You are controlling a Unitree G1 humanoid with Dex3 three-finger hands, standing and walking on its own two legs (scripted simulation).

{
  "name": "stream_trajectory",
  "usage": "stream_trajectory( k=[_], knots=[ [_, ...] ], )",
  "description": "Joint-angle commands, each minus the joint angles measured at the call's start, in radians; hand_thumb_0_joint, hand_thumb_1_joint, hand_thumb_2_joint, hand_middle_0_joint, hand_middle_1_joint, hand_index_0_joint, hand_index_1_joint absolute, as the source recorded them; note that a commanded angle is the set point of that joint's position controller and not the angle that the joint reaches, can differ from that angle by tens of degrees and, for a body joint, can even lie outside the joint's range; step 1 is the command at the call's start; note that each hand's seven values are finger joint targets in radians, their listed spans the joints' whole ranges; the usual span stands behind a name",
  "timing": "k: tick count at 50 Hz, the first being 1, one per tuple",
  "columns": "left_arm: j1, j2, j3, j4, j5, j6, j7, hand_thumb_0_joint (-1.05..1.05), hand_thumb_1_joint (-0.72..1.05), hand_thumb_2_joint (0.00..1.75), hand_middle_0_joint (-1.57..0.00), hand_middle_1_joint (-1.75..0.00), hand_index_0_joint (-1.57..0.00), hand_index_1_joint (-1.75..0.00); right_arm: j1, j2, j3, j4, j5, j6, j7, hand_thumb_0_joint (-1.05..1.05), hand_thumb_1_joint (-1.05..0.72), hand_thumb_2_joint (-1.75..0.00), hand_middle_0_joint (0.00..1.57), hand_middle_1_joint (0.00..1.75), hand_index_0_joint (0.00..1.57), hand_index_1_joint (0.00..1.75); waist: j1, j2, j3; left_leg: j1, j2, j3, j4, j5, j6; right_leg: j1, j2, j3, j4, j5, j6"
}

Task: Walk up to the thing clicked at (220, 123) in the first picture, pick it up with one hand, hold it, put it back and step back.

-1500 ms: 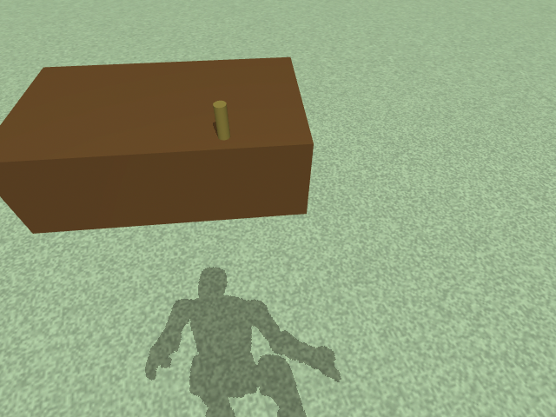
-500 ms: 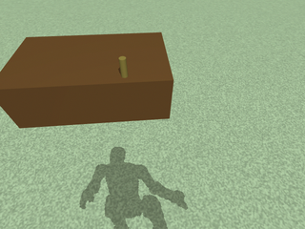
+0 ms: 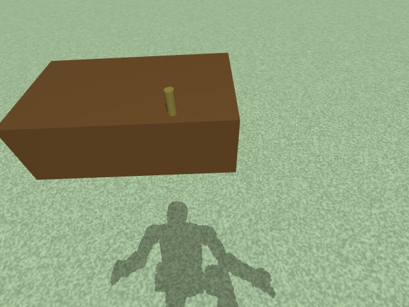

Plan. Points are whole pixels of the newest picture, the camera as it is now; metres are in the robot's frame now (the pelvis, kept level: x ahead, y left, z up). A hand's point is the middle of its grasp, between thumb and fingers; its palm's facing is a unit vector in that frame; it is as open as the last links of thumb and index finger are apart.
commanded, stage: walk up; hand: left
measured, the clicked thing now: (170, 101) +1.11 +0.24 -0.28
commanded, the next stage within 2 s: none
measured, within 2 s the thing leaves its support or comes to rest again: neither
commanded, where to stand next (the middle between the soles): +0.72 +0.02 m, yaw +3 degrees
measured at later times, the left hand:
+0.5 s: hand (97, 272) +0.24 +0.29 -0.15, palm faces +0.02 -0.95 -0.32, open 7.4 cm
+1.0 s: hand (131, 192) +0.44 +0.24 -0.11, palm faces +0.03 -0.91 -0.41, open 7.3 cm
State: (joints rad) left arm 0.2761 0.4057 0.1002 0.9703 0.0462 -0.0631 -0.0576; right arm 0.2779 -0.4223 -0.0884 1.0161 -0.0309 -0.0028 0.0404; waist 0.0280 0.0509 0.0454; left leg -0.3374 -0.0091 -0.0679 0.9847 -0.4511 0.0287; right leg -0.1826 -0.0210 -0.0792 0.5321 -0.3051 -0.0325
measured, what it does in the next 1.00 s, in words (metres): walks ahead: left foot, then right foot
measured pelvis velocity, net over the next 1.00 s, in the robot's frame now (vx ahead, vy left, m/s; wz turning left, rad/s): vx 0.41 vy -0.03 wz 0.04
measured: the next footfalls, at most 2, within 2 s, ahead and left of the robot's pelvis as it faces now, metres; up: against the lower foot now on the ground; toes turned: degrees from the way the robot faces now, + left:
left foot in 0.30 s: +0.29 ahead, +0.13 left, +0.00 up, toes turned +7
right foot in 0.74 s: +0.47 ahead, -0.14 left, +0.00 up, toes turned -2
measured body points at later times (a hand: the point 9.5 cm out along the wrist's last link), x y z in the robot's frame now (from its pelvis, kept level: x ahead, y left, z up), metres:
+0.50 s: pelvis +0.21 +0.02 +0.00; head +0.23 +0.04 +0.45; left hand +0.24 +0.34 -0.13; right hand +0.34 -0.28 -0.09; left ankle +0.25 +0.13 -0.73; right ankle +0.18 -0.13 -0.65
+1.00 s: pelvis +0.41 -0.03 +0.01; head +0.42 -0.06 +0.45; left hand +0.44 +0.29 -0.08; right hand +0.49 -0.34 -0.13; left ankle +0.44 +0.13 -0.67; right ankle +0.43 -0.14 -0.73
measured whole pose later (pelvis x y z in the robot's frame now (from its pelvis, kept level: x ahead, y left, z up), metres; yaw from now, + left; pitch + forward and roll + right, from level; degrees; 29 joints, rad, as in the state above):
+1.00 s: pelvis +0.41 -0.03 +0.01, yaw +2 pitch -3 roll +1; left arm 0.34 0.37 0.04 0.84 0.01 -0.09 -0.05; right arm 0.29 -0.43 -0.06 0.85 0.00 -0.04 0.06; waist 0.02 0.07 0.08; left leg -0.49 0.04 -0.04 1.01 -0.30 0.01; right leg -0.19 -0.04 -0.06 0.48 -0.24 -0.02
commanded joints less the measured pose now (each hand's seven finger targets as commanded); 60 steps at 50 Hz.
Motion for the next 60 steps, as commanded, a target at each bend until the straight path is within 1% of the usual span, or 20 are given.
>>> stream_trajectory(
  k=[1,6,11,15,16,17,18,21,24,31,37,38,39,40,41,45,52,56,59,60],
  knots=[
    [-0.035,0.247,0.041,-0.094,-0.031,-0.040,0.025,0.00,0.90,0.90,-0.20,-0.30,-0.20,-0.30,-0.050,-0.180,-0.027,-0.114,0.014,-0.064,0.007,0.00,-0.90,-0.90,0.20,0.30,0.20,0.30,-0.001,-0.128,0.113,-0.277,0.083,-0.068,0.019,0.144,-0.006,0.096,-0.259,0.313,-0.374,-0.065,-0.151],
    [0.014,0.254,0.039,-0.116,-0.035,-0.045,0.025,0.00,0.90,0.90,-0.20,-0.30,-0.20,-0.30,-0.096,-0.145,-0.022,-0.171,0.014,-0.048,0.035,0.00,-0.90,-0.90,0.20,0.30,0.20,0.30,0.013,-0.184,0.100,-0.218,0.057,0.023,-0.208,0.248,-0.031,0.112,-0.189,0.096,-0.313,0.259,-0.138],
    [0.070,0.270,0.037,-0.139,-0.028,-0.035,0.026,0.00,0.90,0.90,-0.20,-0.30,-0.20,-0.30,-0.207,-0.137,-0.030,-0.234,0.014,-0.050,0.043,0.00,-0.90,-0.90,0.20,0.30,0.20,0.30,0.048,-0.162,0.068,-0.074,0.068,0.112,-0.379,0.346,-0.002,0.104,-0.221,0.070,-0.262,0.351,-0.127],
    [0.052,0.251,0.022,-0.174,-0.040,-0.022,0.040,0.00,0.90,0.90,-0.20,-0.30,-0.20,-0.30,0.069,-0.192,-0.064,-0.170,-0.011,-0.064,0.024,0.00,-0.90,-0.90,0.20,0.30,0.20,0.30,-0.100,0.007,-0.093,0.309,0.013,0.126,-0.489,0.291,0.072,0.025,-0.162,0.005,0.181,0.528,-0.095],
    [0.117,0.185,-0.003,-0.180,-0.051,-0.016,0.043,0.00,0.90,0.90,-0.20,-0.30,-0.20,-0.30,0.198,-0.254,-0.092,-0.154,-0.029,-0.069,0.012,0.00,-0.90,-0.90,0.20,0.30,0.20,0.30,-0.149,0.168,-0.185,0.514,0.125,-0.037,-0.537,0.170,0.128,-0.153,-0.088,-0.035,0.458,0.344,-0.049],
    [0.171,0.125,-0.012,-0.183,-0.061,-0.015,0.040,0.00,0.90,0.90,-0.20,-0.30,-0.20,-0.30,0.219,-0.314,-0.108,-0.185,-0.027,-0.076,-0.003,0.00,-0.90,-0.90,0.20,0.30,0.20,0.30,-0.136,0.295,-0.227,0.690,0.375,-0.516,-0.580,0.153,0.213,-0.444,0.091,0.021,0.649,-0.220,-0.004],
    [0.152,0.237,0.007,-0.168,-0.056,-0.005,0.055,0.00,0.90,0.90,-0.20,-0.30,-0.20,-0.30,0.184,-0.324,-0.110,-0.199,0.018,-0.077,-0.005,0.00,-0.90,-0.90,0.20,0.30,0.20,0.30,-0.138,0.159,-0.264,0.660,0.433,-0.649,-0.651,0.126,0.300,-0.452,0.038,0.147,0.727,-0.260,-0.036],
    [0.108,0.225,-0.003,-0.153,-0.057,-0.012,0.040,0.00,0.90,0.90,-0.20,-0.30,-0.20,-0.30,0.024,-0.235,-0.062,-0.248,0.040,-0.079,-0.021,0.00,-0.90,-0.90,0.20,0.30,0.20,0.30,-0.061,0.023,-0.062,0.311,0.326,-0.252,-0.679,0.385,0.188,-0.359,-0.043,0.220,0.682,-0.097,-0.025],
    [0.149,0.193,0.001,-0.138,-0.050,0.003,0.021,0.00,0.90,0.90,-0.20,-0.30,-0.20,-0.30,-0.012,-0.202,-0.044,-0.261,0.038,-0.096,-0.017,0.00,-0.90,-0.90,0.20,0.30,0.20,0.30,-0.017,0.037,0.019,0.116,0.262,-0.071,-0.704,0.463,0.186,-0.266,-0.063,0.146,0.574,-0.040,0.007],
    [0.003,0.174,0.010,-0.190,-0.029,-0.008,-0.018,0.00,0.90,0.90,-0.20,-0.30,-0.20,-0.30,0.007,-0.250,-0.054,-0.278,0.024,-0.113,-0.002,0.00,-0.90,-0.90,0.20,0.30,0.20,0.30,-0.047,0.109,0.047,0.092,0.246,-0.015,-0.732,0.232,0.198,-0.233,-0.103,0.075,0.165,0.132,0.024],
    [0.162,0.237,0.050,-0.127,-0.022,-0.036,0.001,0.00,0.90,0.90,-0.20,-0.30,-0.20,-0.30,0.023,-0.180,-0.022,-0.293,0.027,-0.090,-0.004,0.00,-0.90,-0.90,0.20,0.30,0.20,0.30,0.060,-0.123,-0.105,-0.006,0.152,0.075,-0.271,0.357,0.105,0.185,-0.010,0.025,-0.024,0.104,-0.023],
    [0.242,0.297,0.074,-0.120,-0.017,-0.045,0.014,0.00,0.90,0.90,-0.20,-0.30,-0.20,-0.30,0.096,-0.117,0.002,-0.294,0.031,-0.091,-0.005,0.00,-0.90,-0.90,0.20,0.30,0.20,0.30,0.087,-0.328,-0.160,-0.104,0.066,0.130,0.004,0.243,0.060,0.277,-0.159,0.251,-0.126,-0.057,-0.061],
    [0.222,0.353,0.075,-0.152,-0.025,-0.051,0.022,0.00,0.90,0.90,-0.20,-0.30,-0.20,-0.30,0.123,-0.103,0.011,-0.296,0.032,-0.084,-0.005,0.00,-0.90,-0.90,0.20,0.30,0.20,0.30,0.059,-0.382,-0.123,-0.295,-0.038,0.107,0.157,-0.058,0.016,0.306,-0.382,0.651,-0.256,-0.113,-0.142],
    [0.176,0.370,0.072,-0.157,-0.038,-0.045,0.021,0.00,0.90,0.90,-0.20,-0.30,-0.20,-0.30,0.085,-0.212,-0.015,-0.275,0.024,-0.074,-0.019,0.00,-0.90,-0.90,0.20,0.30,0.20,0.30,0.065,-0.304,-0.083,-0.329,0.006,0.055,0.232,-0.088,0.011,0.258,-0.439,0.750,-0.267,-0.108,-0.232],
    [0.155,0.344,0.065,-0.166,-0.048,-0.039,0.025,0.00,0.90,0.90,-0.20,-0.30,-0.20,-0.30,0.048,-0.235,-0.022,-0.262,0.022,-0.075,-0.023,0.00,-0.90,-0.90,0.20,0.30,0.20,0.30,0.058,-0.246,-0.034,-0.335,0.043,0.008,0.249,-0.050,0.007,0.185,-0.422,0.701,-0.264,-0.037,-0.256],
    [0.050,0.257,0.029,-0.181,-0.055,-0.043,0.036,0.00,0.90,0.90,-0.20,-0.30,-0.20,-0.30,0.112,-0.174,-0.016,-0.206,0.039,-0.055,-0.004,0.00,-0.90,-0.90,0.20,0.30,0.20,0.30,-0.022,-0.232,0.023,-0.173,0.063,0.001,0.108,0.139,0.005,-0.023,-0.209,0.246,-0.242,0.203,-0.128],
    [0.072,0.273,0.039,-0.222,-0.033,-0.047,0.028,0.00,0.90,0.90,-0.20,-0.30,-0.20,-0.30,-0.027,-0.160,-0.023,-0.246,0.014,-0.052,0.027,0.00,-0.90,-0.90,0.20,0.30,0.20,0.30,0.021,-0.196,0.053,-0.182,0.103,0.057,-0.232,0.204,-0.036,-0.016,-0.243,0.180,-0.290,0.012,-0.191],
    [0.091,0.279,0.032,-0.220,-0.037,-0.042,0.028,0.00,0.90,0.90,-0.20,-0.30,-0.20,-0.30,-0.054,-0.148,-0.026,-0.252,0.011,-0.073,0.029,0.00,-0.90,-0.90,0.20,0.30,0.20,0.30,0.023,-0.181,0.012,-0.046,0.080,0.100,-0.369,0.262,-0.017,-0.013,-0.251,0.157,-0.192,0.156,-0.170],
    [0.046,0.256,0.017,-0.236,-0.036,-0.031,0.030,0.00,0.90,0.90,-0.20,-0.30,-0.20,-0.30,0.097,-0.179,-0.046,-0.198,0.008,-0.085,0.017,0.00,-0.90,-0.90,0.20,0.30,0.20,0.30,-0.076,-0.071,-0.051,0.241,0.036,0.128,-0.450,0.257,0.011,-0.141,-0.207,0.112,0.015,0.152,-0.125],
    [0.075,0.205,-0.001,-0.239,-0.036,-0.029,0.031,0.00,0.90,0.90,-0.20,-0.30,-0.20,-0.30,0.213,-0.237,-0.065,-0.168,-0.001,-0.091,0.005,0.00,-0.90,-0.90,0.20,0.30,0.20,0.30,-0.132,0.103,-0.121,0.387,0.084,0.016,-0.521,0.135,0.046,-0.214,-0.137,0.059,0.285,0.167,-0.089]
  ],
)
